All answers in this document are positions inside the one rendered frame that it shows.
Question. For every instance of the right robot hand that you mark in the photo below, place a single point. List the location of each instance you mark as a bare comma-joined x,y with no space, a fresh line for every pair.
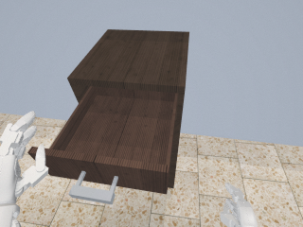
242,212

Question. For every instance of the cabinet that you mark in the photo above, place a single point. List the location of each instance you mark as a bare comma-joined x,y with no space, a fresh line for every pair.
144,60

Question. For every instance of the left robot hand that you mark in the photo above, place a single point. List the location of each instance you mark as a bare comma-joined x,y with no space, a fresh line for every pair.
13,147

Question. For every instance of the drawer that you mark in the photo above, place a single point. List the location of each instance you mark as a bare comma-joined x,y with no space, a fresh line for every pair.
117,132

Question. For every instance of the left robot forearm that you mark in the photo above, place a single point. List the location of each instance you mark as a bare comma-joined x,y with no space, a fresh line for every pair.
8,215

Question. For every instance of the handle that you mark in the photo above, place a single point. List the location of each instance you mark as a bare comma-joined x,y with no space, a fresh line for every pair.
93,194

